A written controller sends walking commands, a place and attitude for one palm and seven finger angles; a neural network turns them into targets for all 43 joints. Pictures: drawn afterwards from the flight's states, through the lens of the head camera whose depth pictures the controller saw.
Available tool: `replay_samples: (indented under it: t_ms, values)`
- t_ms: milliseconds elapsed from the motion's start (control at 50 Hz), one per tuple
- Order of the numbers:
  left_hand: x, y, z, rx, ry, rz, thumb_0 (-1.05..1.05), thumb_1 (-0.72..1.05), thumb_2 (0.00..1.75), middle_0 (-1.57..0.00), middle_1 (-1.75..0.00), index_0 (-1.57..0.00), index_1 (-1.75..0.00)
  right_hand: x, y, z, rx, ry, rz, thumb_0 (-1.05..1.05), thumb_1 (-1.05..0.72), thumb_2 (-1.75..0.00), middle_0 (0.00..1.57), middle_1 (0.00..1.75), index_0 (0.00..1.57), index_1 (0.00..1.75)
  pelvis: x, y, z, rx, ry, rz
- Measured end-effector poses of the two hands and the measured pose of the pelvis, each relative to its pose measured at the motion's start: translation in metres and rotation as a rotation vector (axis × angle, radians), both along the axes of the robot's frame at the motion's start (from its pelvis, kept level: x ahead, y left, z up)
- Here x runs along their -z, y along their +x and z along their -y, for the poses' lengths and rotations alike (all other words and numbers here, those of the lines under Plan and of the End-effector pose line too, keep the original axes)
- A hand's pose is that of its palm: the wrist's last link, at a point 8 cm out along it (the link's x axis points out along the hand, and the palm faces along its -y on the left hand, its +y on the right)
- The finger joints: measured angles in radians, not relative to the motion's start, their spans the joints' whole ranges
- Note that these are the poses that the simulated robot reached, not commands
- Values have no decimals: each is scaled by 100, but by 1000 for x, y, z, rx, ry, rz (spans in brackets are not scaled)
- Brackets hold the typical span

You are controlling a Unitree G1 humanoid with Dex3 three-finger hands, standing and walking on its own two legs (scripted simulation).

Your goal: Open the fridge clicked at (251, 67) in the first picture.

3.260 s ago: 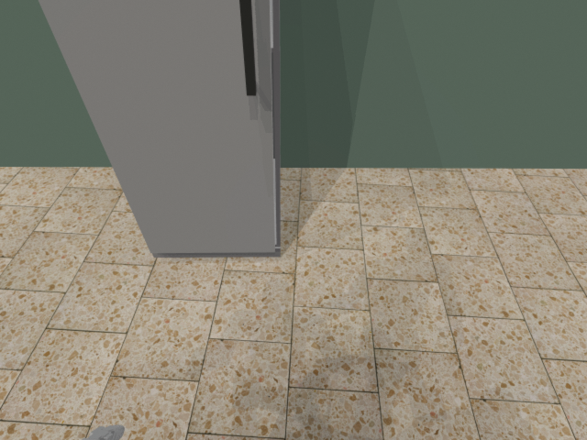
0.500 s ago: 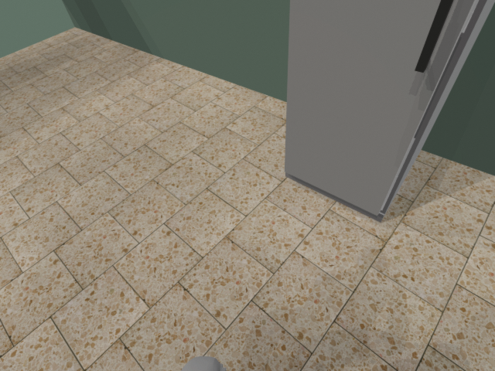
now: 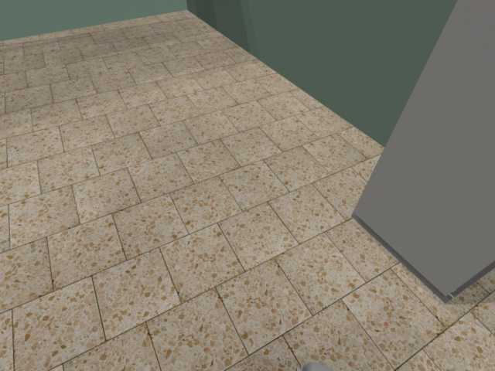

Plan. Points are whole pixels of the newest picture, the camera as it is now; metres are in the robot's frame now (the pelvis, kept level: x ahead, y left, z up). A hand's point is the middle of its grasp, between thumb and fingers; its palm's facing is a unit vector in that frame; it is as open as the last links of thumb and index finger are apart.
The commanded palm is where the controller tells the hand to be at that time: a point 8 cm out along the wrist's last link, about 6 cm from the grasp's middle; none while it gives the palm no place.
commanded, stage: walk to a spot facing it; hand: right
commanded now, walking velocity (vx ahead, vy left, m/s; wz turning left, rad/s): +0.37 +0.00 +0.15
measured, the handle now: out of the picture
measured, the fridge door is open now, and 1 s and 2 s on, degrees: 0 0 0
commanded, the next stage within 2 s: turn to face it in 0.58 s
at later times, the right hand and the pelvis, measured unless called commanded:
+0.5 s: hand (381, 329) +0.27 -0.26 -0.18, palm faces -0.12 +0.98 -0.17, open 7.4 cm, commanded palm none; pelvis +0.18 -0.08 +0.00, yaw +13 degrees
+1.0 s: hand (319, 262) +0.40 -0.14 -0.17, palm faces -0.27 +0.95 -0.15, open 7.3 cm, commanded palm none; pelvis +0.24 -0.03 -0.01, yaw +15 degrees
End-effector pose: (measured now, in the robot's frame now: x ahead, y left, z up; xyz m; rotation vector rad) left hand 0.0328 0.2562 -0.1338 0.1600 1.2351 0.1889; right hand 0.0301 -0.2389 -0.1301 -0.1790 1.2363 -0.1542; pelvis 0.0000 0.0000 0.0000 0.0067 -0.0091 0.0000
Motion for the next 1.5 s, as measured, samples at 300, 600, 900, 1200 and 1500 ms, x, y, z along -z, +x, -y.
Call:
replay_samples:
  t_ms: [300,600,900,1200,1500]
  values:
    - [-7,188,77,37,50,194,0,91,90,-20,-29,-20,-30,47,45,53,27,77,-303,1,-91,-90,20,30,20,30,23,128,61,-124,30,26]
    - [-2,105,99,-302,20,-67,0,92,90,-20,-30,-20,-30,9,305,53,-225,43,48,0,-91,-90,19,30,19,30,2,201,74,-276,6,32]
    - [33,87,102,-437,-136,-233,0,91,90,-20,-29,-20,-30,6,392,-52,-417,51,156,0,-91,-90,20,30,20,30,15,237,31,-322,9,12]
    - [3,204,81,-177,65,-38,0,91,90,-20,-29,-20,-30,47,336,52,-134,70,53,-1,-91,-90,20,30,20,30,25,242,76,-151,40,-4]
    - [-24,237,107,-8,81,-43,0,90,90,-21,-30,-21,-30,13,273,132,54,-19,-11,0,-91,-90,20,30,20,30,-4,238,103,12,60,-27]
